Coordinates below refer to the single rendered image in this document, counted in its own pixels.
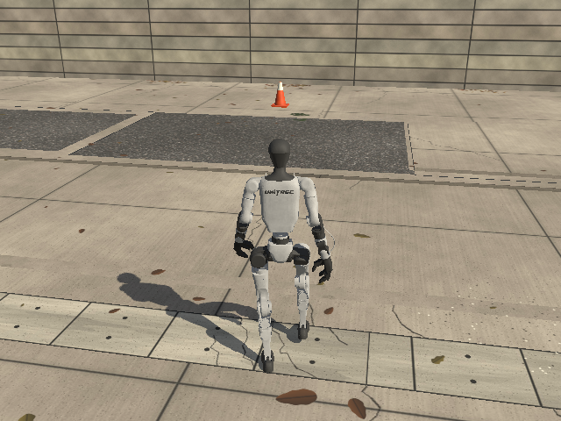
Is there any robot left hand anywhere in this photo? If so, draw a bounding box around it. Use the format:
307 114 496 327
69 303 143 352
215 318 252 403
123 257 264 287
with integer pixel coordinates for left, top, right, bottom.
233 240 254 258

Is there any robot right foot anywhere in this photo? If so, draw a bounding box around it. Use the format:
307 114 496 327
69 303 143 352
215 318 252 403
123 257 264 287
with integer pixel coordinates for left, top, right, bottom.
297 320 309 339

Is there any robot right hand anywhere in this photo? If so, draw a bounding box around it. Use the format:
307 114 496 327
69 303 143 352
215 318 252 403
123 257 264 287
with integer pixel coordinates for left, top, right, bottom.
312 257 333 283

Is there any left robot upper arm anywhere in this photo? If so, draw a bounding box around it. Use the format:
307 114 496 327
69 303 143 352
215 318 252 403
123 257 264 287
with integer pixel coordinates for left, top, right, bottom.
239 176 262 224

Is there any humanoid robot torso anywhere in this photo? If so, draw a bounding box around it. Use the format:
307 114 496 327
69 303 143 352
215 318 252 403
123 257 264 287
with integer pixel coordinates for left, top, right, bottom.
259 173 300 263

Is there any robot left forearm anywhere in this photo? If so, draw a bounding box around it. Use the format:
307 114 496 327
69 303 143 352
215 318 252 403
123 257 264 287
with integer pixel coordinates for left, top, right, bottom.
235 211 249 243

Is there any right robot upper arm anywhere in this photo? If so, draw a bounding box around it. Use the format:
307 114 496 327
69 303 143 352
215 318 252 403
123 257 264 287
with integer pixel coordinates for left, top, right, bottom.
298 176 320 227

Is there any robot right forearm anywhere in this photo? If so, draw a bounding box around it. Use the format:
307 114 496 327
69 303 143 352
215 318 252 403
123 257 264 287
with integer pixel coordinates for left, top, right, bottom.
311 213 330 260

